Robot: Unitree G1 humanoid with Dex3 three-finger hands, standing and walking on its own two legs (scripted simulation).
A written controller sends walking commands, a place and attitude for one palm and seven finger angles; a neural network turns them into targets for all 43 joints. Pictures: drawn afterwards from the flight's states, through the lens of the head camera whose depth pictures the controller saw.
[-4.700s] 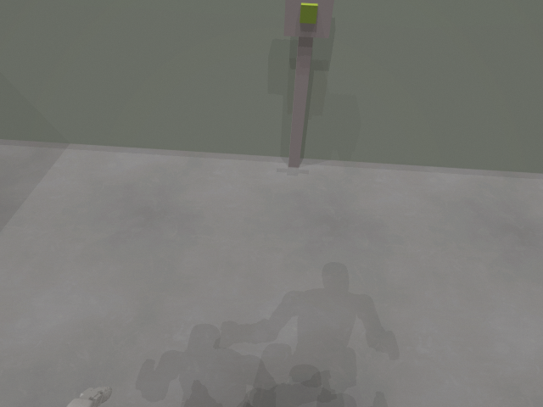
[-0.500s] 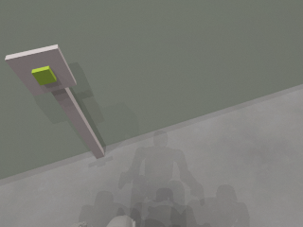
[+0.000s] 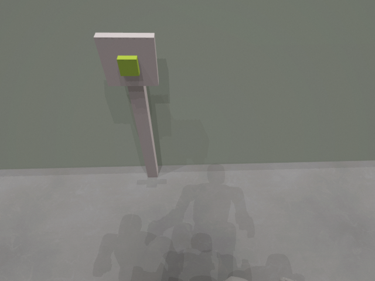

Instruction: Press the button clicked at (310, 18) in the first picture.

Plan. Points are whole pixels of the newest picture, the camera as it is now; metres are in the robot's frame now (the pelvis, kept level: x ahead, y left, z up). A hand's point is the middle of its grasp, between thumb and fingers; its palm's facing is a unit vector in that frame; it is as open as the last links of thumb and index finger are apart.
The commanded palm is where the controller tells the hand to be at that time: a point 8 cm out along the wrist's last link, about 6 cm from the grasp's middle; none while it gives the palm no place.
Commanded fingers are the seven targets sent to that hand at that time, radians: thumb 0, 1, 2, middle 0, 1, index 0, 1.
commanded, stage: turn to face it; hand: left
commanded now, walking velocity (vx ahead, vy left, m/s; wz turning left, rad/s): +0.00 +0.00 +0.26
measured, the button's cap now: (128, 65) +0.72 +0.25 +0.04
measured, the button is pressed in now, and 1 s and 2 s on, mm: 0 0 0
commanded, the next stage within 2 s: take the last steps up to it in 0.10 s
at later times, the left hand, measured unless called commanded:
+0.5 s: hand out of the picture -0.04 +0.14 -0.16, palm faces +0.21 -0.95 -0.22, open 7.3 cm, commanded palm none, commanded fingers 0.00 0.90 0.90 -0.20 -0.30 -0.20 -0.30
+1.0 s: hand out of the picture +0.13 +0.21 -0.17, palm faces +0.13 -0.98 -0.16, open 7.4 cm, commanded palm none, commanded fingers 0.00 0.90 0.90 -0.20 -0.30 -0.20 -0.30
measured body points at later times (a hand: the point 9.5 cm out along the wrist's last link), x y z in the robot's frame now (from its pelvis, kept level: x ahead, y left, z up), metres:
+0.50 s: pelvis +0.00 -0.03 +0.01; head +0.00 -0.05 +0.46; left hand -0.05 +0.19 -0.14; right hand +0.06 -0.27 -0.15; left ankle -0.03 +0.11 -0.69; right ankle +0.01 -0.13 -0.74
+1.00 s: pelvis +0.10 +0.03 +0.01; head +0.11 +0.05 +0.45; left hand +0.12 +0.27 -0.16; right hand +0.04 -0.18 -0.14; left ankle +0.01 +0.10 -0.74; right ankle +0.21 -0.11 -0.67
